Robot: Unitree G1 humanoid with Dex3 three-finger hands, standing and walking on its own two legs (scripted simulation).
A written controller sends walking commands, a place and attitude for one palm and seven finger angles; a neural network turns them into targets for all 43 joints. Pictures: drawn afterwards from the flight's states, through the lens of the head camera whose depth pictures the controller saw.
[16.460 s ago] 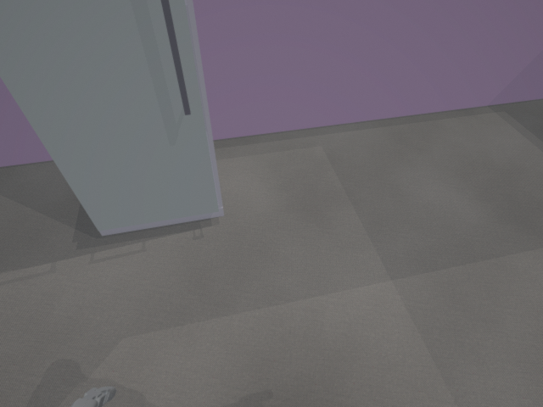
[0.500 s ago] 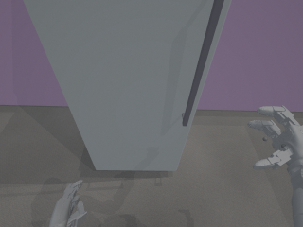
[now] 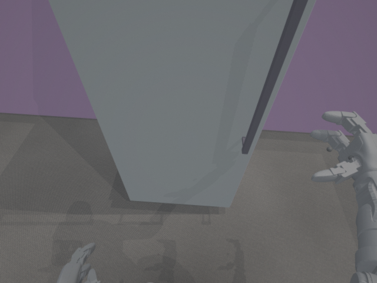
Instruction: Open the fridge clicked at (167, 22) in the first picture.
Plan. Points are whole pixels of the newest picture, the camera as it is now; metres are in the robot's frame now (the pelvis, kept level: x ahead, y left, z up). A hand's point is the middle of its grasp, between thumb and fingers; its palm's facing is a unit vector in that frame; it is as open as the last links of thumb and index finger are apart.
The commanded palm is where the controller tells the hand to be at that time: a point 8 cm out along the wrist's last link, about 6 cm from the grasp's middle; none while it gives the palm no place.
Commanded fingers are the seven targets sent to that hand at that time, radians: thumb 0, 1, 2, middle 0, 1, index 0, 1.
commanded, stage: move the hooked fingers beside the handle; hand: right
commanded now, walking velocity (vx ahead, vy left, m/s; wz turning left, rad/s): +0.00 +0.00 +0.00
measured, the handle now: (265, 85) +0.54 -0.13 +0.14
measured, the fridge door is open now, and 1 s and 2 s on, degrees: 0 0 0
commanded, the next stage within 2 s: feel for the door with the fingertips in 1.60 s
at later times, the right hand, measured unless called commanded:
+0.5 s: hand (308, 125) +0.44 -0.22 +0.11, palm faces -0.04 +1.00 +0.01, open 14.0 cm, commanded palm +0.42 -0.27 +0.12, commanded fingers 0.00 0.50 -0.30 0.30 1.20 0.30 1.20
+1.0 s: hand (293, 110) +0.49 -0.19 +0.11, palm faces -0.03 +1.00 +0.01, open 14.0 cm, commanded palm +0.45 -0.25 +0.11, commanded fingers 0.00 0.50 -0.30 0.30 1.20 0.30 1.20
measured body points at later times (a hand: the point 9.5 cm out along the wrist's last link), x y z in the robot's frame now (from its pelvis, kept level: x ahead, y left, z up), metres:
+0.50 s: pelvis +0.00 -0.01 -0.01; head +0.06 -0.01 +0.44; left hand +0.08 +0.25 -0.11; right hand +0.44 -0.27 +0.11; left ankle +0.03 +0.13 -0.72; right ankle +0.00 -0.13 -0.72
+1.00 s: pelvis +0.00 -0.01 -0.01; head +0.08 -0.01 +0.43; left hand +0.02 +0.26 -0.13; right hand +0.48 -0.25 +0.11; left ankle +0.03 +0.13 -0.72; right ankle +0.00 -0.13 -0.72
